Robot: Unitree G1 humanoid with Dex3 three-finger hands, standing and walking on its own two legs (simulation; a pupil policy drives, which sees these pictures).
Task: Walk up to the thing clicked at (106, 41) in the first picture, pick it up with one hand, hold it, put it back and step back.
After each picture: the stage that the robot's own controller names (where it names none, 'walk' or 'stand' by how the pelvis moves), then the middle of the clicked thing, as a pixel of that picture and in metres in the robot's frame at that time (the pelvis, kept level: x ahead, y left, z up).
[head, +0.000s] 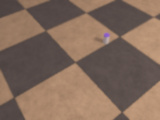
stand; (106, 38) +1.40 -0.26 -0.72
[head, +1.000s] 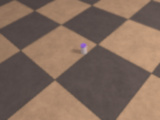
walk; (83, 48) +1.29 +0.10 -0.70
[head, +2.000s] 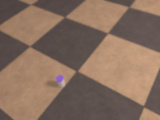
walk; (60, 81) +0.79 +0.28 -0.71
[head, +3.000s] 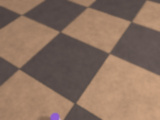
walk; (55, 119) +0.45 +0.22 -0.70
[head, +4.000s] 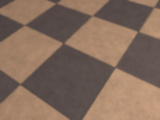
stand; out of the picture +0.29 +0.22 -0.71
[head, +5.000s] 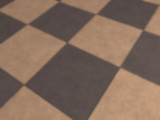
stand; out of the picture +0.27 +0.20 -0.72
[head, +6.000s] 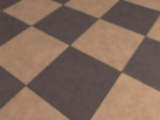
stand; out of the picture +0.27 +0.18 -0.72
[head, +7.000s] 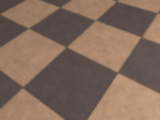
stand; out of the picture +0.28 +0.21 -0.73
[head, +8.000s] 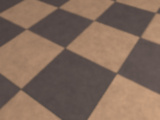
stand; out of the picture +0.26 +0.22 -0.73
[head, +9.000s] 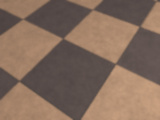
go down; out of the picture +0.27 +0.22 -0.72
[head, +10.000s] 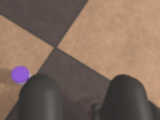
go down; (22, 76) +0.35 +0.24 -0.29
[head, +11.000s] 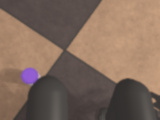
close in; (32, 77) +0.34 +0.24 -0.30
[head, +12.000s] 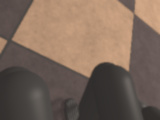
close in; out of the picture +0.33 +0.27 -0.21
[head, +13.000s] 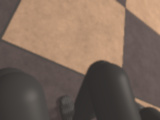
close; out of the picture +0.33 +0.28 -0.21
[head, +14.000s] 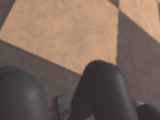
lift; out of the picture +0.33 +0.28 -0.22
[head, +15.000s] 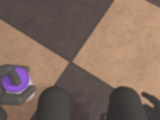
lift; (20, 86) +0.30 +0.22 -0.04
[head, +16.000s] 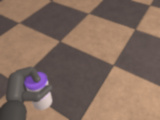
hold; (39, 91) +0.32 +0.17 +0.03
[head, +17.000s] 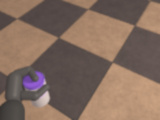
hold; (37, 90) +0.33 +0.18 +0.00
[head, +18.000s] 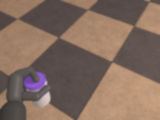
hold; (38, 90) +0.33 +0.18 +0.00
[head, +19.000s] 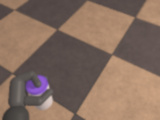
crouch; (40, 93) +0.32 +0.16 -0.01
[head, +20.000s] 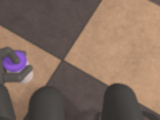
lower; (19, 68) +0.38 +0.22 -0.10
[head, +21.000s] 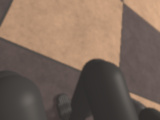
lower; out of the picture +0.38 +0.30 -0.22
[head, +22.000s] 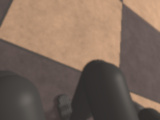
lower; out of the picture +0.36 +0.29 -0.21
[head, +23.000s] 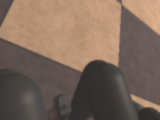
lower; out of the picture +0.36 +0.30 -0.21
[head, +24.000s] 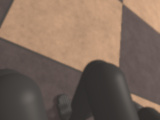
lower; out of the picture +0.35 +0.30 -0.22
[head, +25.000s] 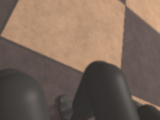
open; out of the picture +0.34 +0.27 -0.22
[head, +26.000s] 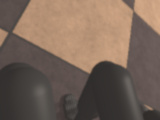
stand; out of the picture +0.33 +0.26 -0.22
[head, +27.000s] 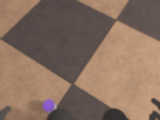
walk; (50, 106) +0.33 +0.21 -0.52
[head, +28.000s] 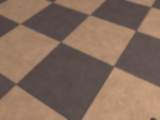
stand; out of the picture +0.29 +0.19 -0.67
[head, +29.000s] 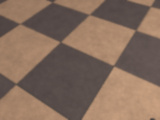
stand; out of the picture +0.29 +0.19 -0.67
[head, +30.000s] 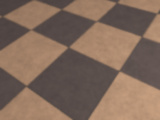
stand; out of the picture +0.32 +0.19 -0.72
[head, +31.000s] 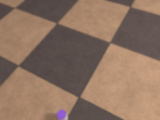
walk; (62, 116) +0.40 +0.20 -0.69
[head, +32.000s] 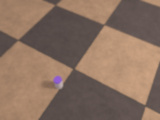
walk; (58, 82) +0.65 +0.20 -0.70
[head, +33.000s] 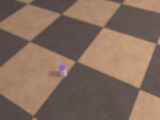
stand; (62, 70) +0.93 +0.26 -0.70
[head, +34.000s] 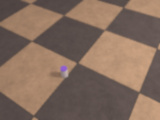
stand; (64, 71) +0.95 +0.21 -0.72
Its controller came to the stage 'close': yes
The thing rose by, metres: 0.72
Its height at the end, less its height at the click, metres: +0.00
